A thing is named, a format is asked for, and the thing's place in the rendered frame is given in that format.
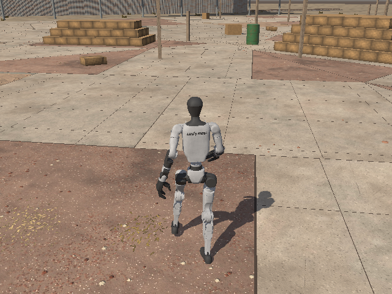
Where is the robot shin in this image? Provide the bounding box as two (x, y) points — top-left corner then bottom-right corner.
(203, 211), (214, 255)
(173, 191), (182, 226)

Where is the robot left shin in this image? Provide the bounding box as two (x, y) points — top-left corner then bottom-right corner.
(173, 191), (182, 226)

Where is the robot right shin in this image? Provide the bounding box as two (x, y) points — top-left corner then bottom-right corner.
(203, 211), (214, 255)

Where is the robot right forearm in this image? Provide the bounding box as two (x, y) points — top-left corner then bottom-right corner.
(213, 146), (224, 157)

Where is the robot right upper arm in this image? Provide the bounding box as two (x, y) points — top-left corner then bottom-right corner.
(208, 122), (224, 154)

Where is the robot left forearm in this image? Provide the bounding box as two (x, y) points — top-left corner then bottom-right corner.
(159, 150), (173, 182)

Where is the robot right hand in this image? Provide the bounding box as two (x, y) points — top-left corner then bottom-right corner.
(206, 150), (219, 162)

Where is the robot left hand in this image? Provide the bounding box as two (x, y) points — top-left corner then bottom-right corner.
(156, 180), (171, 199)

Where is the robot left upper arm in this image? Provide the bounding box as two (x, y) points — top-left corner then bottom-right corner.
(168, 124), (183, 159)

